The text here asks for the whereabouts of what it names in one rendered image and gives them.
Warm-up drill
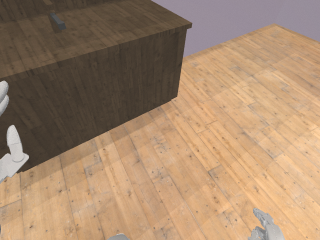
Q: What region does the counter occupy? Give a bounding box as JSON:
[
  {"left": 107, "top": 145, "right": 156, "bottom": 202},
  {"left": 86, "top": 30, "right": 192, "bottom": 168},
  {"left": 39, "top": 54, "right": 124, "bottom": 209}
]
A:
[{"left": 0, "top": 0, "right": 192, "bottom": 174}]

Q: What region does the right robot hand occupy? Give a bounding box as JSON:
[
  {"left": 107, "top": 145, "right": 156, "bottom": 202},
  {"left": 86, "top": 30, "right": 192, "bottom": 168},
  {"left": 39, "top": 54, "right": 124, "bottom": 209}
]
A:
[{"left": 247, "top": 208, "right": 285, "bottom": 240}]

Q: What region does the left robot hand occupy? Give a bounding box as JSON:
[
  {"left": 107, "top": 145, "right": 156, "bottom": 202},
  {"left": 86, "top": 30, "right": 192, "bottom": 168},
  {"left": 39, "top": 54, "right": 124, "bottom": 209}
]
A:
[{"left": 0, "top": 80, "right": 29, "bottom": 184}]

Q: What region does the tap lever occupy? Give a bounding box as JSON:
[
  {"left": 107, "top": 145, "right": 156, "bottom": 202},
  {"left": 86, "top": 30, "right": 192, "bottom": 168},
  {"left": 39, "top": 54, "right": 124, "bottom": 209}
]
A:
[{"left": 50, "top": 13, "right": 67, "bottom": 30}]

